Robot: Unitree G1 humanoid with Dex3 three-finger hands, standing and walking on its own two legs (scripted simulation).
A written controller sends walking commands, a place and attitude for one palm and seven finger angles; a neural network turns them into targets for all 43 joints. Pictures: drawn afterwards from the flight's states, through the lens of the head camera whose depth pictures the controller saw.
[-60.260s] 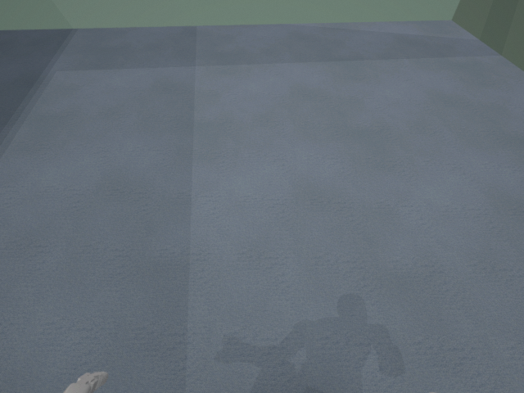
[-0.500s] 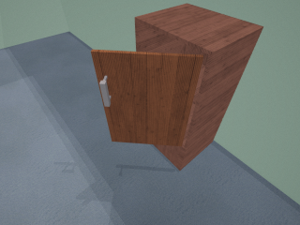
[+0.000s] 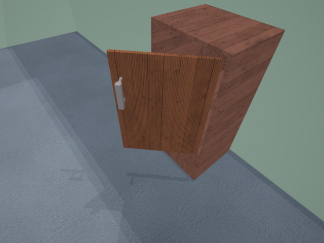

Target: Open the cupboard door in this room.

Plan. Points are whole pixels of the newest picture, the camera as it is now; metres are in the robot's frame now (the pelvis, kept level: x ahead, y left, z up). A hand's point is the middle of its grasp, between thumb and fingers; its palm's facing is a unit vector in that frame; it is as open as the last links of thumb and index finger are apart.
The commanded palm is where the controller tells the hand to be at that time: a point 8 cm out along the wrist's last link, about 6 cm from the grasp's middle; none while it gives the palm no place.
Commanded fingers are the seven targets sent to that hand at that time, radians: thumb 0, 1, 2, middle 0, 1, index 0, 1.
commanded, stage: shuffle to correct the standing spot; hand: left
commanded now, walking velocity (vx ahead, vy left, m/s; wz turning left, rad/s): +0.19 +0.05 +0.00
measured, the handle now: (121, 93) +0.69 +0.21 -0.03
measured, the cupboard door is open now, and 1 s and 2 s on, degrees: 45 45 45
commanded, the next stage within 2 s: come to a stop and stand still in 0.58 s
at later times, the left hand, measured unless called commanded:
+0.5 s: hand out of the picture +0.04 +0.17 -0.18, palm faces +0.09 -0.98 -0.15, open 7.3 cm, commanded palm none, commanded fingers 0.00 0.90 0.90 -0.20 -0.30 -0.20 -0.30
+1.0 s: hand (90, 213) +0.25 +0.24 -0.17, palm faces -0.05 -0.97 -0.24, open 7.3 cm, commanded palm none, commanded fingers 0.00 0.90 0.90 -0.20 -0.30 -0.20 -0.30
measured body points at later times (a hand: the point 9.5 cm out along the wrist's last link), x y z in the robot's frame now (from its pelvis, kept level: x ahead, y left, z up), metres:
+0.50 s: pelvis +0.07 +0.02 -0.01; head +0.07 +0.02 +0.44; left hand +0.04 +0.22 -0.17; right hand +0.04 -0.20 -0.17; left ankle +0.04 +0.10 -0.70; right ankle +0.04 -0.11 -0.74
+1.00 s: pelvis +0.15 +0.05 -0.01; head +0.18 +0.05 +0.44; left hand +0.25 +0.29 -0.15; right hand +0.12 -0.16 -0.17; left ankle +0.16 +0.16 -0.74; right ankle +0.18 -0.06 -0.74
